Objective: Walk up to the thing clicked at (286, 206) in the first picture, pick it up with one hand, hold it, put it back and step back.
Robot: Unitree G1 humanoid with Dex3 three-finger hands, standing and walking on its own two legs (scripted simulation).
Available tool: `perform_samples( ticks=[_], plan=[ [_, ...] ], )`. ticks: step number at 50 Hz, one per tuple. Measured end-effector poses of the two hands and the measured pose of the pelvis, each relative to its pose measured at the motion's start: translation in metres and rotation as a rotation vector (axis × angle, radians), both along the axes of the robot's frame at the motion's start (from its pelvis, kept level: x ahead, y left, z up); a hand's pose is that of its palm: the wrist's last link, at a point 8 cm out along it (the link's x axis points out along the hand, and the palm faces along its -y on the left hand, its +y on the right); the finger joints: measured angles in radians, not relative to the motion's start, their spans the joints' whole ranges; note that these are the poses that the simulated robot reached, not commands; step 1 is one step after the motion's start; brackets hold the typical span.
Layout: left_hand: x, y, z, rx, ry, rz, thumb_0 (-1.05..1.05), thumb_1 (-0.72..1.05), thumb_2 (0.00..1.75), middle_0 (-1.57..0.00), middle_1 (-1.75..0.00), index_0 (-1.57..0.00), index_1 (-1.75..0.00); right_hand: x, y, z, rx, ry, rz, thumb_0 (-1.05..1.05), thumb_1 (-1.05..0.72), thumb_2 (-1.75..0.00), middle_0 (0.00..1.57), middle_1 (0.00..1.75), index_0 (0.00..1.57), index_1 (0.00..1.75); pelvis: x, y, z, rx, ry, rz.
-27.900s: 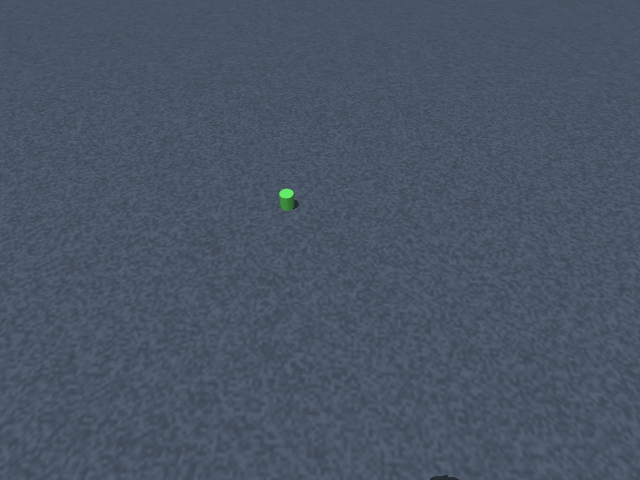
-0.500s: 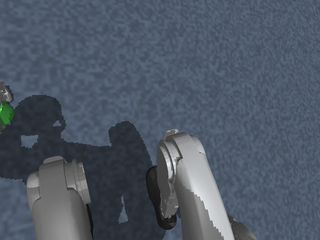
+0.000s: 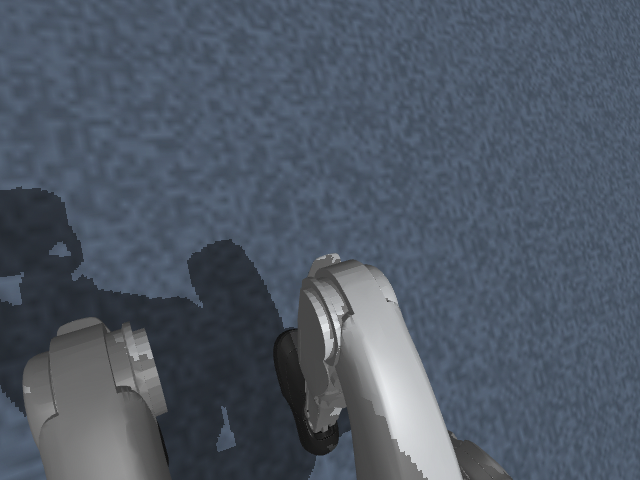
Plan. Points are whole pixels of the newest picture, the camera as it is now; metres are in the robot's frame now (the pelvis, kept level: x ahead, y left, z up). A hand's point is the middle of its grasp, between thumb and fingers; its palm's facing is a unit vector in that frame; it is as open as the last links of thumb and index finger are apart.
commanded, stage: rest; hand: left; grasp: from above
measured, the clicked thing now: out of the picture +0.44 +0.32 -0.25
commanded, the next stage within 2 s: open in 0.44 s
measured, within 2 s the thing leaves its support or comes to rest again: neither
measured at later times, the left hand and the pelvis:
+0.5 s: hand out of the picture +0.42 +0.31 -0.24, palm faces -0.45 -0.16 -0.88, open 9.1 cm; pelvis -0.01 +0.00 +0.00, yaw -1 degrees
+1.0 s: hand out of the picture +0.43 +0.31 -0.25, palm faces -0.44 -0.15 -0.88, open 12.8 cm; pelvis -0.01 +0.00 +0.00, yaw -2 degrees
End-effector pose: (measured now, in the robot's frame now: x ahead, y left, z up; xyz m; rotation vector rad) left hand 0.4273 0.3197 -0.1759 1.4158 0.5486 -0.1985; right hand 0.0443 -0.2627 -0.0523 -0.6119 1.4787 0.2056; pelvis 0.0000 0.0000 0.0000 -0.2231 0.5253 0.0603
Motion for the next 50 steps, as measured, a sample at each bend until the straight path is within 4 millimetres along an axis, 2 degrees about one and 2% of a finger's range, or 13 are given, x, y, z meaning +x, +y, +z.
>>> perform_samples(
  ticks=[32, 37, 50],
  plan=[
    [0.001, -0.002, -0.005, 0.012, 0.007, -0.002, 0.0, 0.01, 0.76, -0.57, -0.92, -0.66, -0.86, -0.002, 0.008, 0.006, 0.04, -0.012, 0.093, 0.0, -0.92, -0.91, 0.2, 0.3, 0.2, 0.3, -0.008, 0.0, 0.0, -0.017, -0.049, -0.015],
    [-0.001, -0.003, -0.007, 0.012, 0.016, -0.012, 0.0, -0.01, 0.75, -0.49, -0.92, -0.56, -0.87, -0.001, 0.01, 0.007, 0.046, -0.017, 0.106, 0.0, -0.91, -0.9, 0.2, 0.3, 0.2, 0.3, -0.009, 0.001, 0.0, -0.021, -0.053, -0.016],
    [0.004, -0.002, -0.012, 0.014, -0.005, -0.006, 0.0, -0.34, 0.88, -0.22, -1.0, -0.24, -0.98, 0.001, 0.013, 0.012, 0.056, -0.012, 0.12, 0.0, -0.91, -0.9, 0.2, 0.3, 0.2, 0.3, -0.008, 0.003, 0.001, -0.031, -0.054, -0.016]
  ],
)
